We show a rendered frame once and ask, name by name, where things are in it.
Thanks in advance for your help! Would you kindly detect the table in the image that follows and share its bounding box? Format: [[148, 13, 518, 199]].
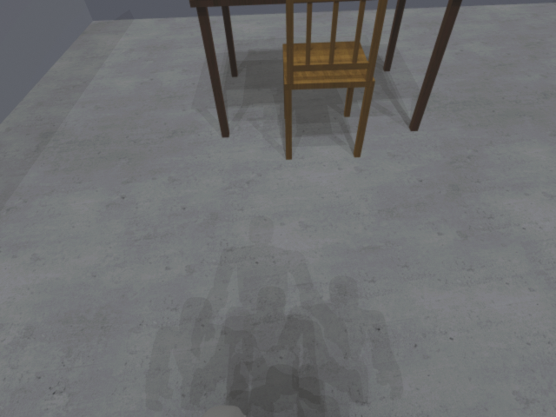
[[189, 0, 462, 137]]

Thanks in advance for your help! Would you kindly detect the chair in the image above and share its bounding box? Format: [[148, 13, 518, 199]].
[[282, 0, 387, 160]]

